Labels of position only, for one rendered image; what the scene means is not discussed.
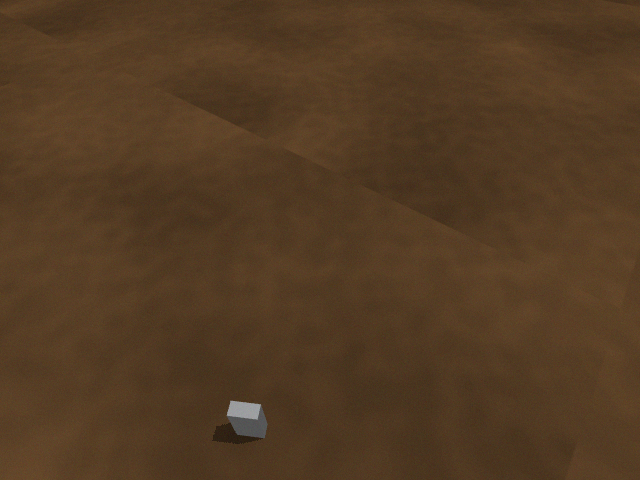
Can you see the carton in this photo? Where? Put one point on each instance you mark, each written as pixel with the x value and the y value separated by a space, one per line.
pixel 247 419

